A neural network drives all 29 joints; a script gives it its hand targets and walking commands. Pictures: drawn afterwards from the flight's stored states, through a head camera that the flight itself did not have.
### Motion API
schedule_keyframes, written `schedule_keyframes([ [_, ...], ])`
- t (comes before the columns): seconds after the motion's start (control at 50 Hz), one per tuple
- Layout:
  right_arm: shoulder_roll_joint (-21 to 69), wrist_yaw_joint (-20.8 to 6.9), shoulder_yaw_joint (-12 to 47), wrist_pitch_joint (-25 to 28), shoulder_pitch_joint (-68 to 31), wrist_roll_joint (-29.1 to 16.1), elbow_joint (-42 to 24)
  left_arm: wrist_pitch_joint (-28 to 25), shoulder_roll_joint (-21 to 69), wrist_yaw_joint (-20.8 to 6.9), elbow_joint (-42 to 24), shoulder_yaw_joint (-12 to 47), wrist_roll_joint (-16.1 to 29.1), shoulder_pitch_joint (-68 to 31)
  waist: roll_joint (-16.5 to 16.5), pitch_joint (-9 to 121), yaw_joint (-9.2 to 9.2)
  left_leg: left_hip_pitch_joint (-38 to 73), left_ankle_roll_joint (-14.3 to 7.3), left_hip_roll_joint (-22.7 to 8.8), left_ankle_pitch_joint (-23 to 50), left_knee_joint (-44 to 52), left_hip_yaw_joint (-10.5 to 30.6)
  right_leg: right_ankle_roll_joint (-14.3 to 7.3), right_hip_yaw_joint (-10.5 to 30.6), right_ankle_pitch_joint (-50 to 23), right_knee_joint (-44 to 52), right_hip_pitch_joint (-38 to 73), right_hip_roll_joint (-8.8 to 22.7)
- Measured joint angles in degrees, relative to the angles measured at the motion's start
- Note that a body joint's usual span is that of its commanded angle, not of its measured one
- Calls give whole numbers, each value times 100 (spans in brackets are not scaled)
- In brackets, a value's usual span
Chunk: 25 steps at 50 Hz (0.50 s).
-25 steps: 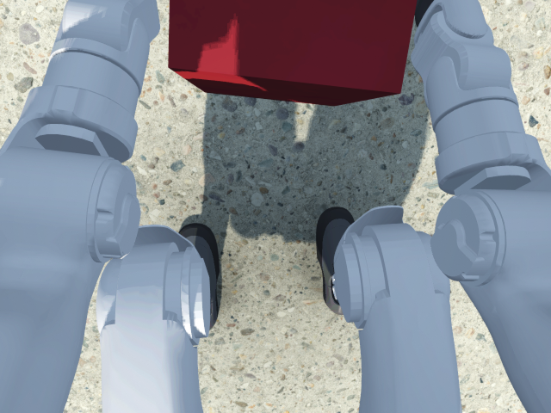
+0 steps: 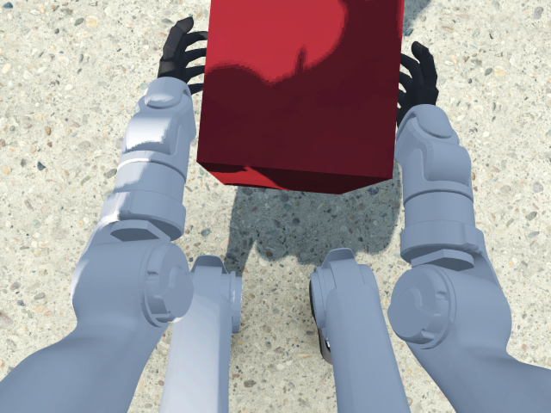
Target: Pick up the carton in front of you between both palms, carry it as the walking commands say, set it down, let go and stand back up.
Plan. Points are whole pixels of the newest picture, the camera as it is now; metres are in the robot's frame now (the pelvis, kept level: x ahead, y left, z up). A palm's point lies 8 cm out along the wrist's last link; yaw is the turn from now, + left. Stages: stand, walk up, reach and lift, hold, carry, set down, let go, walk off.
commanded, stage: reach and lift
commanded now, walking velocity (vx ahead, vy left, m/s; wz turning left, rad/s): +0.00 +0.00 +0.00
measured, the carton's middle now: (292, 113) +0.52 -0.03 -0.14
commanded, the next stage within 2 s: none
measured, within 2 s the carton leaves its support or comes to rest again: neither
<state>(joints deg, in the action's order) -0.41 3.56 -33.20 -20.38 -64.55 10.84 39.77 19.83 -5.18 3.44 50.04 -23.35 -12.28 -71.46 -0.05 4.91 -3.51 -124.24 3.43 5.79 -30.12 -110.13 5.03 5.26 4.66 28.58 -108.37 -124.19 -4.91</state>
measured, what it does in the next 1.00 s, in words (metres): rises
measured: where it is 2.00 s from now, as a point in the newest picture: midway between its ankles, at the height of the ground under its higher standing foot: (271, 338)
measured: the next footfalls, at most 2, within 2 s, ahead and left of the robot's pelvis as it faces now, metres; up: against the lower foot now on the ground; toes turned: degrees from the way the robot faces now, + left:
none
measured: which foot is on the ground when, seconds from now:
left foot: down 0.00-1.00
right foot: down 0.00-1.00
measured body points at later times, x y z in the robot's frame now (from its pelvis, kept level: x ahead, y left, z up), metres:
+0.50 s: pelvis +0.02 +0.00 +0.11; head +0.26 +0.00 +0.49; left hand +0.51 +0.14 +0.05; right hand +0.49 -0.17 +0.05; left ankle +0.11 +0.13 -0.41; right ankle +0.12 -0.14 -0.41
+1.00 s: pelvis +0.08 +0.00 +0.25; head +0.19 +0.00 +0.69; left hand +0.45 +0.14 +0.21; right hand +0.45 -0.16 +0.21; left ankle +0.11 +0.13 -0.41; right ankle +0.12 -0.14 -0.41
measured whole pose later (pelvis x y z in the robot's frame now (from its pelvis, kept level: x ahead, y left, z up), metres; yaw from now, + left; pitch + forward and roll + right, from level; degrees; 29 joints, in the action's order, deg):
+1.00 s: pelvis +0.08 +0.00 +0.25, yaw +0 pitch +24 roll +0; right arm 7.6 1.3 -22.5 -19.8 -28.1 11.6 30.6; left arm 19.5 7.5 1.8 32.7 -21.4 -12.7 -29.1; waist -0.6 11.4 -0.8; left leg -58.7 1.8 4.4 -24.0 -58.6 6.6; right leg 2.6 8.3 22.9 -58.5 -59.7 -4.1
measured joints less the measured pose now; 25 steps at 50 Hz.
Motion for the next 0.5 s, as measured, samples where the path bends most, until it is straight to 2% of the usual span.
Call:
schedule_keyframes([
  [0.14,120,-98,-80,-148,-11,416,-61,114,91,-158,-140,-278,-303,127,123,212,7,415,31,95,216,657,45,-23,44,-166,617,423,10],
  [0.32,259,-111,200,-257,660,199,-655,190,391,-184,-782,-199,-208,798,126,456,124,1054,-6,52,224,1267,34,-7,132,-203,1223,1036,-40],
  [0.5,406,-99,408,-293,1227,128,-702,242,575,-129,-1128,-125,49,1635,110,561,139,2199,-34,49,205,2023,66,-66,179,-168,1950,2169,-9],
])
